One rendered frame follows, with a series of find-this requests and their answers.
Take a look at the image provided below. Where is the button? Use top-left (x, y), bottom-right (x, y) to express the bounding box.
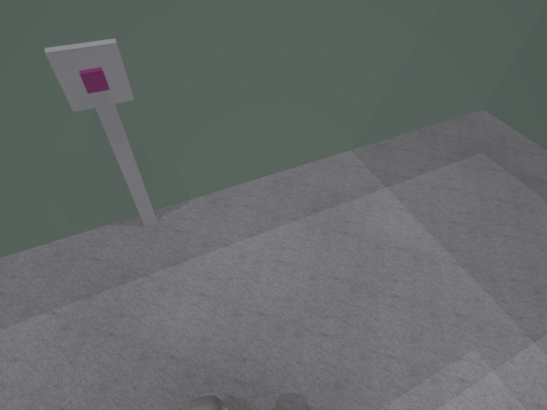
top-left (79, 67), bottom-right (109, 94)

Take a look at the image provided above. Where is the panel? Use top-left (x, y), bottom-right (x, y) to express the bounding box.
top-left (44, 38), bottom-right (157, 226)

